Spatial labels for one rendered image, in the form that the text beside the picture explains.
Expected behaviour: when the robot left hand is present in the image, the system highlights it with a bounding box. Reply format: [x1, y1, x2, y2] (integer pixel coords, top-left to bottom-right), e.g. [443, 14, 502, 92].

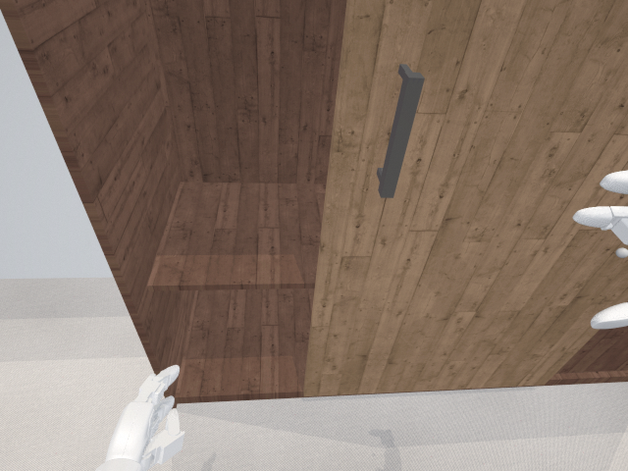
[105, 365, 184, 471]

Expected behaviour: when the robot right hand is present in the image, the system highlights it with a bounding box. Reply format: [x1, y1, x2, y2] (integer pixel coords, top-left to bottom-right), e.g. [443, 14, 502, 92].
[572, 171, 628, 329]

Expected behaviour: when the wardrobe door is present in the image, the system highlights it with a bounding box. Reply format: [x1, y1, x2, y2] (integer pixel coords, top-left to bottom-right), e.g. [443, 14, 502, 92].
[303, 0, 628, 396]
[556, 301, 628, 373]

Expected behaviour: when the handle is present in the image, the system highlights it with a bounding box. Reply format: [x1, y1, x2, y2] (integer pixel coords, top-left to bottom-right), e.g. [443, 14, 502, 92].
[377, 64, 425, 198]

